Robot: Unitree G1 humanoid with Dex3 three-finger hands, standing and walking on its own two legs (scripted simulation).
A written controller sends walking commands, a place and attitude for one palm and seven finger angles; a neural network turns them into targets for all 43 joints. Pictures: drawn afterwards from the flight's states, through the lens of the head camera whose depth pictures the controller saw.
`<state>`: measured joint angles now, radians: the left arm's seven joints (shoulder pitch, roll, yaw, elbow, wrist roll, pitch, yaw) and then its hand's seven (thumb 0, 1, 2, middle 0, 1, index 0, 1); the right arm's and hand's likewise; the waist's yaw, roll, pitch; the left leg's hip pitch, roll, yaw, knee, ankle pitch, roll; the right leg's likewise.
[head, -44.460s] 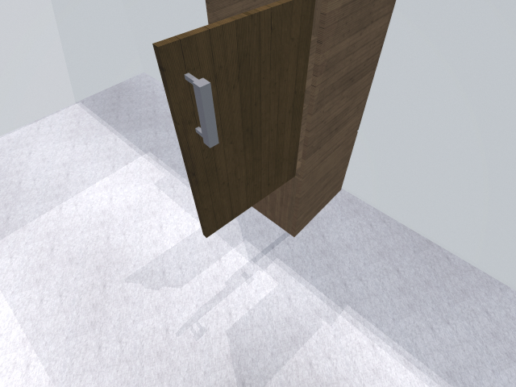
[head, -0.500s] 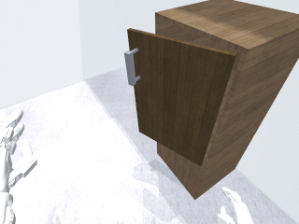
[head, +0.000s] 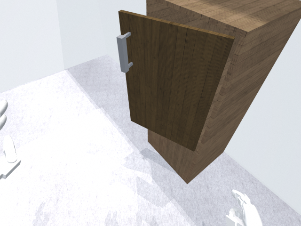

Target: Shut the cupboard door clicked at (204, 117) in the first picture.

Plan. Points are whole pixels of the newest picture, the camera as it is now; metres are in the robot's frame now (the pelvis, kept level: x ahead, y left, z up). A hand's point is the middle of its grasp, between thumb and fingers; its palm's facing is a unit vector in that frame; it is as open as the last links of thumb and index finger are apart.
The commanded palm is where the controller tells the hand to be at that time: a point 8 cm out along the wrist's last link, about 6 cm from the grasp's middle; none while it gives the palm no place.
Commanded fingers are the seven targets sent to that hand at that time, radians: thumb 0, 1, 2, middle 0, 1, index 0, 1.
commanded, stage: step back with the hand held close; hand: left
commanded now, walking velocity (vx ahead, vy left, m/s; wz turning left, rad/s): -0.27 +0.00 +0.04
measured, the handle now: (126, 52) +0.69 +0.13 +0.12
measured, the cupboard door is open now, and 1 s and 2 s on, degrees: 21 21 21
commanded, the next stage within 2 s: stop stepping back and stand still in 0.90 s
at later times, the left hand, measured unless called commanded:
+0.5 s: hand out of the picture +0.11 +0.26 +0.17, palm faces +0.51 -0.76 -0.40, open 7.4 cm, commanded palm +0.04 +0.30 +0.18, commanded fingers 0.00 0.90 0.90 -0.20 -0.30 -0.20 -0.30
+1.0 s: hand out of the picture +0.00 +0.29 +0.18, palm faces +0.58 -0.73 -0.37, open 7.4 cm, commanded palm -0.08 +0.32 +0.18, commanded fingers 0.00 0.90 0.90 -0.20 -0.30 -0.20 -0.30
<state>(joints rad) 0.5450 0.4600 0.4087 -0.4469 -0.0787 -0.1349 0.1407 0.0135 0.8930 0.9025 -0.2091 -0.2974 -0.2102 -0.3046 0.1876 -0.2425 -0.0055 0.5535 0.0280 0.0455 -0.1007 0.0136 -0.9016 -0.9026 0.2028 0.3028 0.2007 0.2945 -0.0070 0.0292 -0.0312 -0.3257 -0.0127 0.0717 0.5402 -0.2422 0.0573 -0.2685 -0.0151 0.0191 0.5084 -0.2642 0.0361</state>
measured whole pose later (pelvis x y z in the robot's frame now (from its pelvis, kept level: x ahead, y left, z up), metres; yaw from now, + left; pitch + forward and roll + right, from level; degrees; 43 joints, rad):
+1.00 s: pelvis -0.18 +0.01 -0.02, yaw +8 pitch +0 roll -4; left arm 0.42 0.42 0.43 -0.52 -0.02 -0.26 0.18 0.01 0.89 0.90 -0.21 -0.30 -0.21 -0.30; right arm 0.20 -0.20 0.00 0.64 0.00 -0.09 -0.09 0.01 -0.90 -0.90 0.21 0.30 0.20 0.29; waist -0.01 0.01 0.00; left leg -0.53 0.04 0.06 0.63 -0.11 0.05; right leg -0.43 0.05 0.05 0.76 -0.36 0.03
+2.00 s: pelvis -0.23 +0.03 +0.00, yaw +0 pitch +2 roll -1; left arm 0.52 0.40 0.39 -0.45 -0.05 -0.17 0.18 0.01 0.89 0.90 -0.21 -0.30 -0.21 -0.30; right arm 0.22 -0.19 0.02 0.62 0.01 -0.06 -0.08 0.01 -0.90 -0.90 0.20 0.30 0.20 0.29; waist -0.02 -0.01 -0.06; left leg -0.31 0.03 0.09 0.52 -0.23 0.02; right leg -0.16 0.04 -0.03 0.46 -0.33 -0.03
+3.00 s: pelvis -0.25 +0.05 +0.01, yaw +0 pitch -2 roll -1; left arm 0.37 0.17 0.00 1.17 0.01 0.01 0.04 0.00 0.92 0.90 -0.19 -0.29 -0.20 -0.30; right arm 0.33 -0.15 0.00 1.12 -0.01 0.02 -0.03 0.01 -0.90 -0.90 0.20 0.30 0.20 0.29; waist -0.01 0.02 0.03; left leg -0.24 -0.01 0.11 0.40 -0.14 0.06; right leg -0.11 0.00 -0.02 0.40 -0.26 0.00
